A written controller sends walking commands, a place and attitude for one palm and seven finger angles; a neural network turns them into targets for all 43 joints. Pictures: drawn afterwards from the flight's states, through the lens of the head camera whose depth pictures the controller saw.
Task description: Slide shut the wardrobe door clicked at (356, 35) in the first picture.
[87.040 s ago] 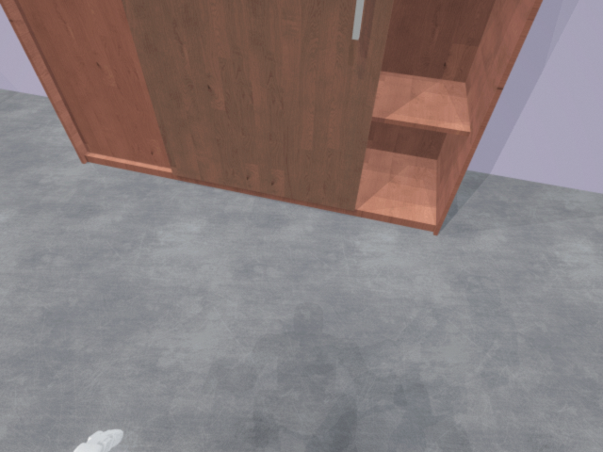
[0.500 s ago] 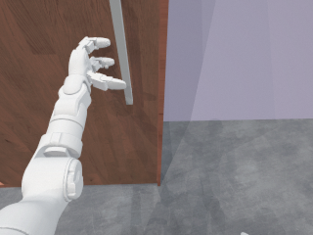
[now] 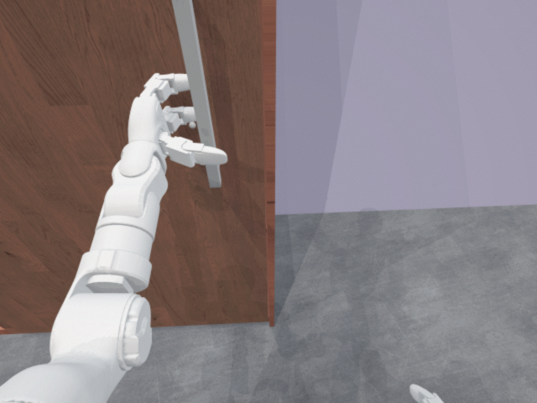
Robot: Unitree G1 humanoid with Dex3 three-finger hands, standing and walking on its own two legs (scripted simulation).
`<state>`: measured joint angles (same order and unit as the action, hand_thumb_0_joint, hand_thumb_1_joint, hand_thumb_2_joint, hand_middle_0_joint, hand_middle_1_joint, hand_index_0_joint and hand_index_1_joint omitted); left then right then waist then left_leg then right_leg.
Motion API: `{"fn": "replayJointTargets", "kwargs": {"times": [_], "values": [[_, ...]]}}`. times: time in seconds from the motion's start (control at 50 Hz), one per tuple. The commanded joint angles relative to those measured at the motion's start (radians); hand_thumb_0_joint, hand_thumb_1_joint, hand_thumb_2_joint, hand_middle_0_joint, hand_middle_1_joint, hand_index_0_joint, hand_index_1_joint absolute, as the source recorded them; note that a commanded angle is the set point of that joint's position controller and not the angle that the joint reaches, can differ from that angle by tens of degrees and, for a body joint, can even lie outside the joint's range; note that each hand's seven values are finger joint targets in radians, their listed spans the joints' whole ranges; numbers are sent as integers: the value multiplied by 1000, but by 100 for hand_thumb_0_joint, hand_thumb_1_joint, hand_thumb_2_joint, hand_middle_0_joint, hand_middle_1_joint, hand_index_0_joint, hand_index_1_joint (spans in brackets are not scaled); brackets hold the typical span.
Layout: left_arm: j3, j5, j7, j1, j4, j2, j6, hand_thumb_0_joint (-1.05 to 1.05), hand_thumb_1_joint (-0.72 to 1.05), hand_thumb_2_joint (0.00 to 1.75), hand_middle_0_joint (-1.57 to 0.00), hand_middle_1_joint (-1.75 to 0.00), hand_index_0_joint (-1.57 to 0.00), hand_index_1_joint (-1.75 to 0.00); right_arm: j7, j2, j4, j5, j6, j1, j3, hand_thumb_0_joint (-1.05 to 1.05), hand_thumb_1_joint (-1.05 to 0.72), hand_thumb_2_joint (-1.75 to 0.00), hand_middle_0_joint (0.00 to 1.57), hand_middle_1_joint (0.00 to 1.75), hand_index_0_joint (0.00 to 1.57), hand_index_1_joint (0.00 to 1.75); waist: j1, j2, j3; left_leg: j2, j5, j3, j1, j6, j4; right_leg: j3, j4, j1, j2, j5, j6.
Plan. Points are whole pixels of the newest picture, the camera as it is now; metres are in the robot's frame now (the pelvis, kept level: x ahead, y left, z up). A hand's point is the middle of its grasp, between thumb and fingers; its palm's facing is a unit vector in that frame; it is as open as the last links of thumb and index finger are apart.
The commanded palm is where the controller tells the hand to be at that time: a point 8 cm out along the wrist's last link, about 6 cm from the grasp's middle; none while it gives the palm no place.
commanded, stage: slide the fingers in behind the handle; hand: left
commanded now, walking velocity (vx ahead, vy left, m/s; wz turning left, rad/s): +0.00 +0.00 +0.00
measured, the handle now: (203, 104) +0.50 +0.12 +0.21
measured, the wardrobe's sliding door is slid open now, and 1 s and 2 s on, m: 0.00 0.00 0.00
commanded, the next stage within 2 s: grip the handle and tug to test in 1.10 s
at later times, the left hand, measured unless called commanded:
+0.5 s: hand (212, 128) +0.44 +0.10 +0.21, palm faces +0.04 -1.00 +0.02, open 14.0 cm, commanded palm +0.42 +0.15 +0.20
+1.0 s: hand (215, 125) +0.45 +0.09 +0.20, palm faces +0.05 -1.00 +0.02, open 14.0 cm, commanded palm +0.42 +0.14 +0.20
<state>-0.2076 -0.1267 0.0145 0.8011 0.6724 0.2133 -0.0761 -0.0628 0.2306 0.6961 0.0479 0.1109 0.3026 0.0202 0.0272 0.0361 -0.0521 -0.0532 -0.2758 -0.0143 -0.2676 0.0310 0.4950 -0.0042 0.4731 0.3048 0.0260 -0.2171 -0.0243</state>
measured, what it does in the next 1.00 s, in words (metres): stands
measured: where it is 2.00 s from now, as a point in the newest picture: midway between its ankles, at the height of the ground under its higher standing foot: outside the picture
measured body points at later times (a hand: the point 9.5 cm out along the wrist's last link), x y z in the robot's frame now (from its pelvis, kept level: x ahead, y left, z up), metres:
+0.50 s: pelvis +0.00 +0.00 +0.00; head +0.00 -0.01 +0.45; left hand +0.43 +0.15 +0.21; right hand +0.12 -0.24 -0.11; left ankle -0.01 +0.14 -0.74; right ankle +0.02 -0.14 -0.74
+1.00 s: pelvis -0.01 +0.00 +0.00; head +0.00 -0.01 +0.45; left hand +0.44 +0.15 +0.21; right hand +0.09 -0.24 -0.12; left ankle -0.01 +0.14 -0.74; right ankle +0.02 -0.14 -0.74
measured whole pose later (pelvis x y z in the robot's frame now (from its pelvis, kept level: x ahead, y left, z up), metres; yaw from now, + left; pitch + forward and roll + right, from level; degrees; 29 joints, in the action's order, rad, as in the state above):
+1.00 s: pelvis -0.01 +0.00 +0.00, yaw +0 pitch +2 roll +0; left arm -0.16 -0.11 0.10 0.87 0.72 0.15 -0.11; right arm -0.06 0.22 0.72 0.03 0.08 0.30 0.02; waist 0.04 0.03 -0.04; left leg -0.05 -0.26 -0.02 -0.27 0.03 0.49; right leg 0.00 0.47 0.31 0.03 -0.20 -0.03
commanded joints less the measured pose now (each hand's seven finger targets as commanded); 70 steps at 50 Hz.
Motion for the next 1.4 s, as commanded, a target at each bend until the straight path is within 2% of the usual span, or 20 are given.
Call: {"fn": "replayJointTargets", "kwargs": {"times": [0.0, 0.06, 0.18, 0.32, 0.42, 0.54, 0.62, 0.7, 0.78, 0.92, 0.94, 1.0, 1.02, 1.1, 1.12, 1.18, 1.22, 1.24, 1.26, 1.38], "values": [[49, -14, -14, 489, -229, 88, 15, 0, -50, 30, -30, -120, -30, -120, -13, 117, -126, 2, 39, -57, -42, 0, -90, -90, 20, 30, 20, 30, 20, -70, -283, 47, 265, -23, 104, -53, -44, -51, -42, -121, -46, 271, 32], [30, -15, 7, 502, -244, 102, -12, 0, -50, 30, -30, -120, -30, -120, -15, 118, -127, -1, 30, -71, -37, 0, -90, -90, 20, 30, 20, 30, 9, -52, -270, 52, 251, -19, 100, -52, -50, -51, -47, -122, -43, 245, 34], [-23, -6, 50, 499, -288, 146, 4, 0, -50, 30, -30, -120, -30, -120, -16, 107, -136, -12, 17, -87, -33, 0, -90, -90, 20, 30, 20, 30, -8, -110, -311, 53, 273, -26, 95, -58, -45, -41, -39, -173, -37, 282, 29], [55, 16, 50, 539, -275, 78, 8, 0, -50, 30, -30, -120, -30, -120, -15, 101, -134, -10, 11, -91, -31, 0, -90, -90, 20, 30, 20, 30, 12, -51, -294, 53, 251, -28, 110, -52, -48, -41, -44, -142, -36, 260, 32], [42, -6, 47, 546, -235, 75, -19, 0, -50, 30, -30, -120, -30, -120, -21, 105, -127, -9, 5, -92, -31, 0, -90, -90, 20, 30, 20, 30, 14, -88, -290, 54, 236, -23, 102, -54, -50, -42, -52, -140, -38, 244, 30], [26, 9, 78, 560, -197, 91, 5, 0, -50, 30, -30, -120, -30, -120, -20, 106, -116, -16, 7, -77, -30, 0, -90, -90, 20, 30, 20, 30, 12, -107, -268, 50, 207, -16, 81, -52, -58, -44, -56, -129, -38, 186, 29], [62, 21, 86, 600, -243, 50, 38, 0, -50, 30, -30, -120, -30, -120, -11, 97, -118, -18, 20, -72, -33, 0, -90, -90, 20, 30, 20, 30, 11, -40, -319, 52, 238, -20, 110, -48, -52, -40, -42, -132, -38, 220, 36], [33, 13, 87, 578, -237, 76, 43, 0, -50, 30, -30, -120, -30, -120, -11, 103, -114, -19, 24, -64, -37, 0, -90, -90, 20, 30, 20, 30, 5, -88, -345, 49, 259, -22, 110, -50, -52, -40, -40, -157, -42, 252, 34], [36, 18, 84, 597, -184, 86, 30, 0, -50, 30, -30, -120, -30, -120, -16, 107, -102, -16, 20, -60, -34, 0, -90, -90, 20, 30, 20, 30, 21, -104, -268, 47, 197, -18, 81, -53, -64, -42, -60, -118, -42, 182, 30], [38, 17, 78, 581, -181, 73, 32, 0, -50, 30, -30, -120, -30, -120, -12, 104, -106, -17, 23, -55, -35, 0, -90, -90, 20, 30, 20, 30, 9, -55, -302, 49, 226, -24, 93, -48, -60, -42, -51, -129, -41, 209, 36], [31, 16, 80, 565, -170, 81, 33, 0, -50, 30, -30, -120, -30, -120, -13, 109, -105, -18, 21, -51, -38, 0, -90, -90, 20, 30, 20, 30, 9, -79, -302, 47, 230, -22, 91, -48, -60, -46, -51, -137, -42, 205, 36], [44, 18, 78, 577, -166, 68, 30, 0, -50, 30, -30, -120, -30, -120, -11, 107, -107, -17, 20, -52, -34, 0, -90, -90, 20, 30, 20, 30, 16, -65, -282, 47, 219, -22, 83, -48, -60, -43, -53, -118, -41, 202, 34], [32, 19, 81, 590, -169, 82, 30, 0, -50, 30, -30, -120, -30, -120, -12, 109, -103, -19, 21, -45, -37, 0, -90, -90, 20, 30, 20, 30, 20, -98, -294, 47, 225, -22, 87, -51, -59, -44, -53, -123, -41, 212, 32], [-9, 13, 78, 569, -214, 123, 41, 0, -50, 30, -30, -120, -30, -120, -13, 108, -114, -19, 18, -53, -39, 0, -90, -90, 20, 30, 20, 30, 0, -96, -333, 48, 260, -28, 91, -52, -55, -39, -44, -165, -40, 257, 34], [8, 16, 74, 573, -233, 110, 45, 0, -50, 30, -30, -120, -30, -120, -12, 105, -118, -17, 18, -60, -39, 0, -90, -90, 20, 30, 20, 30, 2, -64, -335, 49, 263, -32, 98, -50, -54, -37, -43, -162, -39, 261, 34], [46, 21, 68, 564, -238, 77, 47, 0, -50, 30, -30, -120, -30, -120, -11, 104, -118, -15, 19, -62, -38, 0, -90, -90, 20, 30, 20, 30, 14, -57, -310, 46, 262, -31, 104, -51, -51, -41, -46, -141, -41, 255, 34], [47, 20, 64, 569, -208, 77, 33, 0, -41, 34, -31, -121, -31, -121, -13, 106, -113, -14, 18, -61, -38, 0, -90, -90, 20, 30, 20, 30, 19, -52, -281, 47, 227, -27, 92, -51, -54, -40, -56, -120, -41, 221, 33], [37, 20, 65, 571, -193, 96, 27, 0, -36, 36, -32, -122, -32, -122, -16, 114, -109, -14, 12, -55, -39, 0, -90, -90, 20, 30, 20, 30, 23, -89, -271, 47, 218, -22, 88, -53, -58, -44, -61, -126, -42, 202, 33], [49, 19, 63, 590, -197, 82, 20, 0, -31, 38, -32, -123, -32, -123, -18, 110, -111, -12, 12, -64, -37, 0, -90, -90, 20, 30, 20, 30, 27, -64, -267, 46, 216, -23, 92, -53, -59, -43, -60, -114, -41, 201, 32], [40, 2, 60, 606, -217, 79, 24, 0, -3, 50, -35, -127, -35, -127, -21, 107, -113, -14, 16, -61, -36, 0, -90, -90, 20, 30, 20, 30, 18, -56, -327, 49, 258, -17, 116, -51, -47, -43, -44, -130, -42, 236, 36]]}}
